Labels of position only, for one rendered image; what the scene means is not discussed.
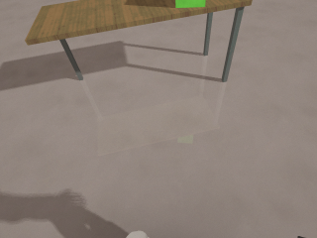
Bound table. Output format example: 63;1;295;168
25;0;253;82

